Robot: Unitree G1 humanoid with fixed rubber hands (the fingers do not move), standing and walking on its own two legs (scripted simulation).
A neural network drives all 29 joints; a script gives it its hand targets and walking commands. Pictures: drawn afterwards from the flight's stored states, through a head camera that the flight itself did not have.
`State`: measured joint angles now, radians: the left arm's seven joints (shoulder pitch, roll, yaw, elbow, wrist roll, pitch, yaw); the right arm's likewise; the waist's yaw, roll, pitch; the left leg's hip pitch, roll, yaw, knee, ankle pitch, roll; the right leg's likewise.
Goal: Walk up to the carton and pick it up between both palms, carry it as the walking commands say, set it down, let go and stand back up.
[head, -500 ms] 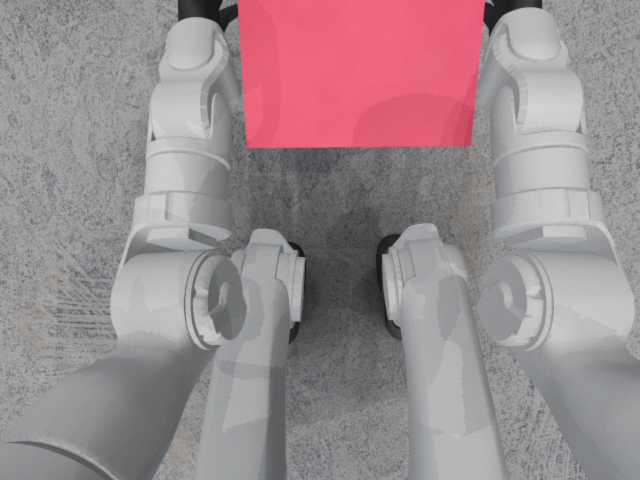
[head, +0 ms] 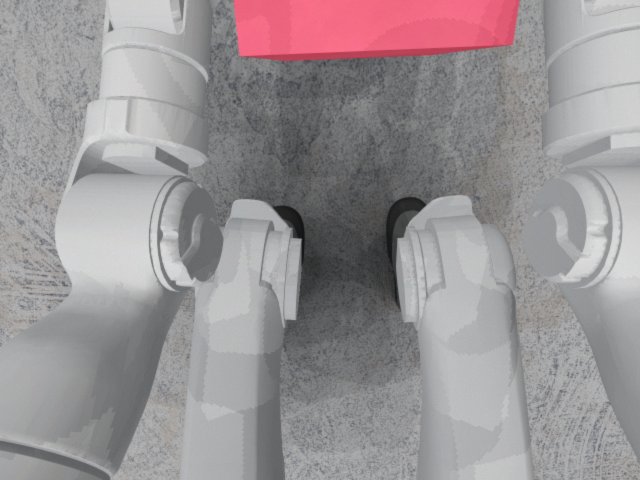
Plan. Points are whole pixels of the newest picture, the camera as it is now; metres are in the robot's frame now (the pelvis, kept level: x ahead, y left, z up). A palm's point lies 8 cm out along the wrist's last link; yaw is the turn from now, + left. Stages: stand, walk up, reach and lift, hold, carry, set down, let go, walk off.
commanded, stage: set down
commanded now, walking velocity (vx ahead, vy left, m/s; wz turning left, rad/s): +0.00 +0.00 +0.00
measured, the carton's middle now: out of the picture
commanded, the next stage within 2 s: none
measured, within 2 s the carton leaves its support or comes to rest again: rests again in 0.62 s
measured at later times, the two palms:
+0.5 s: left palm out of the picture +0.59 +0.12 -0.18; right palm out of the picture +0.58 -0.16 -0.18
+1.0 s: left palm out of the picture +0.58 +0.12 -0.20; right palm out of the picture +0.58 -0.16 -0.20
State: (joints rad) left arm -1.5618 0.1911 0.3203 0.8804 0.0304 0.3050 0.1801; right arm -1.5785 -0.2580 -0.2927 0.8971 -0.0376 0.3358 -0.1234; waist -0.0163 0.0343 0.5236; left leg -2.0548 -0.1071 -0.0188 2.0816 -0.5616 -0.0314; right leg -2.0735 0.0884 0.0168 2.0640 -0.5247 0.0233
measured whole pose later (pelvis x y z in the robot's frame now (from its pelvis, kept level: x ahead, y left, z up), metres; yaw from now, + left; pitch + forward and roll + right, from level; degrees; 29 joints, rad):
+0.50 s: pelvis +0.01 +0.00 -0.02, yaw +1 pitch +31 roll +1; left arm -1.56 0.23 0.26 0.93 -0.05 0.27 0.19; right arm -1.59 -0.28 -0.21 0.96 0.01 0.30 -0.14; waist -0.02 0.04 0.52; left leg -2.10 -0.11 0.00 2.17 -0.61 -0.03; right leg -2.13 0.09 0.02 2.17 -0.58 0.02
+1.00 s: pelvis +0.02 +0.00 -0.04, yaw +1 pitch +31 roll +0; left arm -1.58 0.24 0.20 1.02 -0.07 0.26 0.19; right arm -1.58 -0.30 -0.22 1.02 0.04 0.27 -0.10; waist -0.03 0.04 0.52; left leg -2.15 -0.13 -0.01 2.22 -0.61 -0.03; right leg -2.15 0.07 0.01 2.21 -0.59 0.02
